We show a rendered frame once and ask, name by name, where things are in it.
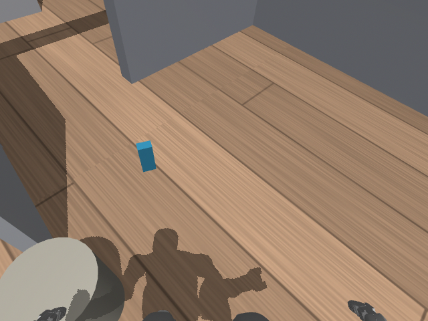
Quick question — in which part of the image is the left robot hand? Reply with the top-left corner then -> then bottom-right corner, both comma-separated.
34,307 -> 67,321

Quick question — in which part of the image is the right robot hand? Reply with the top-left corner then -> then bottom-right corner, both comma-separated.
348,300 -> 387,321

